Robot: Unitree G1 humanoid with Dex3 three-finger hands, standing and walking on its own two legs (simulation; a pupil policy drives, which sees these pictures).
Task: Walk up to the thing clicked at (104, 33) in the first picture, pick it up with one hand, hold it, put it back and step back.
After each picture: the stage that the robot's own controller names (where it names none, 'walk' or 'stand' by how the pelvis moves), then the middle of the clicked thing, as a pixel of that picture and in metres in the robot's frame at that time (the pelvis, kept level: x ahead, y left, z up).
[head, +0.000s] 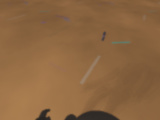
stand; (103, 36) +2.14 -0.37 -0.65
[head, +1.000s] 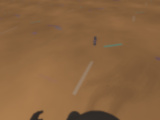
walk; (94, 41) +2.02 +0.02 -0.63
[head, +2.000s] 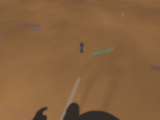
walk; (81, 47) +1.45 +0.24 -0.65
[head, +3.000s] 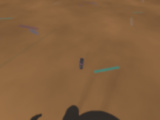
walk; (81, 63) +0.97 +0.18 -0.64
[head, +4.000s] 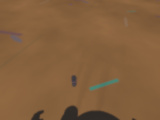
walk; (73, 81) +0.58 +0.20 -0.62
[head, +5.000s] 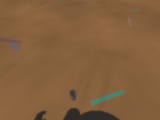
stand; (73, 95) +0.38 +0.20 -0.63
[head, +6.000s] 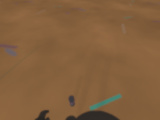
stand; (71, 101) +0.35 +0.19 -0.66
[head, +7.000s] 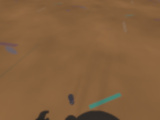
stand; (71, 99) +0.36 +0.20 -0.66
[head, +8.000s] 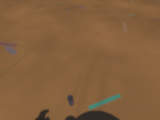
stand; (70, 100) +0.34 +0.20 -0.66
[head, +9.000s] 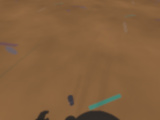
stand; (71, 100) +0.34 +0.20 -0.66
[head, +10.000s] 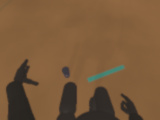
go down; (66, 72) +0.40 +0.21 -0.41
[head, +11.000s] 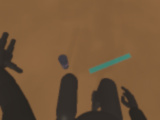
go down; (64, 63) +0.43 +0.23 -0.27
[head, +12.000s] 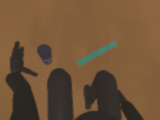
close in; (46, 56) +0.41 +0.27 -0.17
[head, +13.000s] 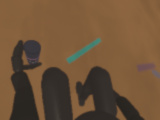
close; (32, 55) +0.41 +0.28 -0.15
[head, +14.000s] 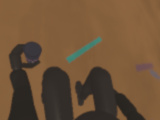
lift; (32, 55) +0.39 +0.28 -0.15
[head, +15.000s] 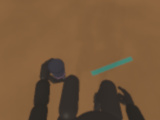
lift; (59, 72) +0.30 +0.21 -0.01
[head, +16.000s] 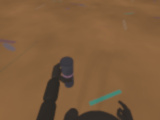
hold; (68, 74) +0.31 +0.15 +0.07
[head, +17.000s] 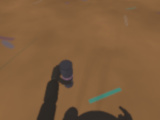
hold; (67, 76) +0.31 +0.16 +0.04
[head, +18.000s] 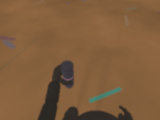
crouch; (68, 76) +0.31 +0.15 +0.04
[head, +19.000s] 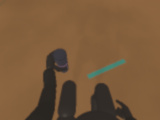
crouch; (62, 63) +0.40 +0.19 -0.04
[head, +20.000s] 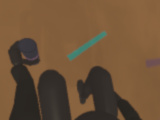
lower; (31, 54) +0.41 +0.27 -0.16
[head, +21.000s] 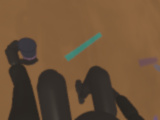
lower; (29, 54) +0.41 +0.28 -0.16
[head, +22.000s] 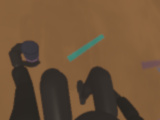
lower; (32, 56) +0.39 +0.28 -0.16
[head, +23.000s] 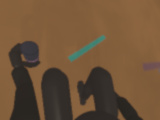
lower; (32, 57) +0.39 +0.29 -0.16
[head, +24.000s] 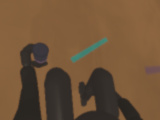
loosen; (40, 57) +0.39 +0.26 -0.14
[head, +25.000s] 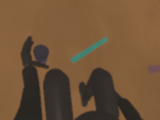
withdraw; (41, 58) +0.40 +0.25 -0.16
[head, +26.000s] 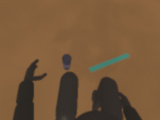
walk; (66, 63) +0.42 +0.21 -0.24
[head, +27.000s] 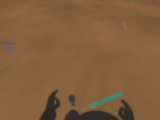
stand; (72, 101) +0.34 +0.17 -0.59
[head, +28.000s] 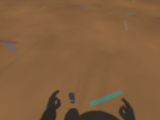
stand; (72, 98) +0.37 +0.18 -0.59
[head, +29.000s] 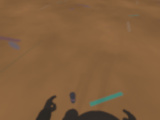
stand; (72, 98) +0.36 +0.17 -0.61
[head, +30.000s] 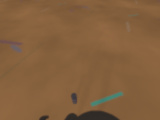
walk; (74, 98) +0.37 +0.17 -0.65
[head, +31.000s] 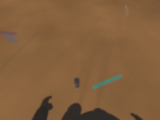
walk; (77, 83) +0.48 +0.16 -0.63
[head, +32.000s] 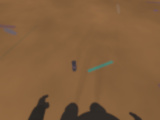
walk; (74, 66) +0.77 +0.22 -0.63
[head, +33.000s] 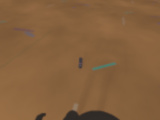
stand; (80, 63) +1.01 +0.18 -0.63
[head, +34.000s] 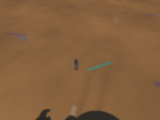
stand; (76, 64) +0.99 +0.24 -0.66
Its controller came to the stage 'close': yes
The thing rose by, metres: 0.69
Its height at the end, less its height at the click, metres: +0.00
